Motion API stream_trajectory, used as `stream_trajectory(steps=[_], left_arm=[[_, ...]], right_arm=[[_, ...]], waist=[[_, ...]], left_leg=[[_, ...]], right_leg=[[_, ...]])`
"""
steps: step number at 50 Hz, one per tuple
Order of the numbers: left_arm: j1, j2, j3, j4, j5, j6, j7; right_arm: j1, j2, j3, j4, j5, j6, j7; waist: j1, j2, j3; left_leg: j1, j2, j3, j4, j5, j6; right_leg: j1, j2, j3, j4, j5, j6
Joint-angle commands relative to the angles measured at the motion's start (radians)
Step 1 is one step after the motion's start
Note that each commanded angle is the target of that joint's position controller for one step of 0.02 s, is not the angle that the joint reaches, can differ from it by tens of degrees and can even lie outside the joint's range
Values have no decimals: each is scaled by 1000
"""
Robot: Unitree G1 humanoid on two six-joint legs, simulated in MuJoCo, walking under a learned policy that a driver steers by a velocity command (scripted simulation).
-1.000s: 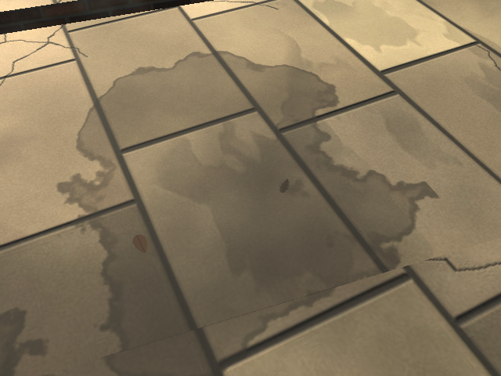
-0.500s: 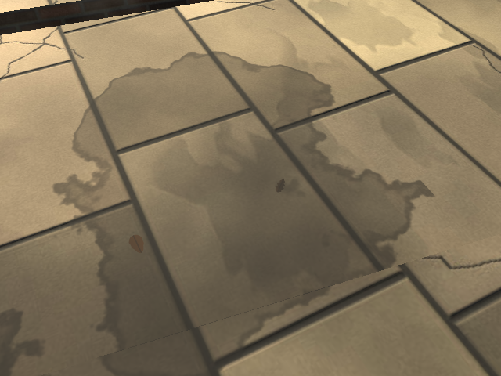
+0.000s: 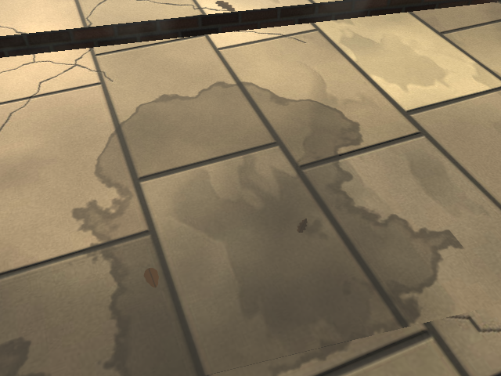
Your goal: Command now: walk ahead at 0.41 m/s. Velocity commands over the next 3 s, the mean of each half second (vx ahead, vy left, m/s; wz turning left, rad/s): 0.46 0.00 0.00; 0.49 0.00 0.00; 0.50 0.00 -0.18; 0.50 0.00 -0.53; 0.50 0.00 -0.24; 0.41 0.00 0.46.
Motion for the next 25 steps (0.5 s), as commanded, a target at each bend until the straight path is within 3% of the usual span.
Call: stream_trajectory(steps=[1,2,3,4,5,6,7,8,9,10,11,12,14,16,17,19,21,25], left_arm=[[-218,236,48,-99,-5,7,-16],[-228,260,53,-100,19,11,-32],[-225,269,57,-99,32,9,-43],[-208,253,55,-92,39,-1,-52],[-150,167,35,-68,62,-18,-61],[20,0,-5,-75,75,-28,-71],[-57,8,-4,-113,29,-48,-93],[-225,63,17,-123,4,-64,-80],[-254,97,26,-109,16,-60,-54],[-227,96,26,-97,45,-45,-39],[-223,56,11,-103,59,-33,-33],[-224,32,5,-102,60,-17,-39],[-258,24,5,-107,34,2,-55],[-303,20,-3,-109,24,11,-70],[-336,16,-6,-118,20,15,-75],[-393,22,-9,-139,14,26,-82],[-436,54,-4,-153,15,31,-75],[-544,83,10,-184,12,15,-55]], right_arm=[[-106,-25,1,-57,44,1,31],[-73,-39,1,-34,68,1,45],[-8,-80,-11,-7,73,-4,49],[80,-144,-34,18,66,-16,41],[205,-196,-56,49,37,-30,22],[430,-295,-70,82,15,-28,-8],[579,-262,-52,114,5,-31,-6],[478,-209,-48,129,21,-52,-10],[323,-140,-24,120,52,-48,-10],[219,-46,11,103,54,-43,-12],[174,-11,29,105,54,-38,-16],[121,13,38,90,46,-34,-23],[84,-13,26,86,36,-43,-37],[100,-55,15,101,9,-45,-29],[119,-73,10,115,8,-42,-17],[184,-105,1,157,17,-38,10],[233,-109,-1,192,22,-35,25],[319,-117,-4,251,22,-16,20]], waist=[[-85,-88,141],[-110,-70,138],[-142,-60,123],[-182,-35,73],[-225,42,-1],[-211,275,-266],[-282,328,-217],[-279,195,60],[-209,138,95],[-136,90,59],[-88,96,64],[-50,77,75],[-46,69,74],[-66,49,73],[-80,47,76],[-101,66,87],[-118,66,104],[-165,73,120]], left_leg=[[266,-19,68,-316,234,-49],[350,-50,73,-382,389,-42],[416,-76,72,-433,442,-22],[509,-99,83,-443,426,8],[648,-54,16,-421,455,64],[961,208,-378,-498,696,317],[994,357,-830,-741,492,420],[757,345,-728,-781,176,330],[566,310,-614,-797,-4,278],[458,269,-512,-827,54,242],[365,270,-465,-844,166,242],[296,259,-420,-883,224,233],[271,199,-294,-937,281,211],[241,154,-175,-946,403,205],[211,138,-131,-943,443,200],[230,155,-120,-920,494,206],[334,197,-139,-892,516,210],[568,239,-154,-830,570,180]], right_leg=[[-374,-123,78,-266,118,-169],[-411,-146,90,-233,151,-189],[-408,-163,97,-152,241,-201],[-401,-145,70,-4,342,-192],[-444,-69,-1,257,373,-128],[-565,84,-24,619,-66,-38],[-825,165,123,940,-236,-44],[-985,75,187,1032,-109,-87],[-924,10,157,1040,-13,-114],[-826,-30,154,962,66,-129],[-743,-60,157,915,94,-122],[-687,-74,151,861,83,-108],[-666,-64,107,722,124,-82],[-612,-54,63,520,265,-56],[-556,-40,42,432,325,-43],[-529,-26,50,353,401,-27],[-582,-26,68,286,434,-39],[-632,-1,44,168,362,-76]])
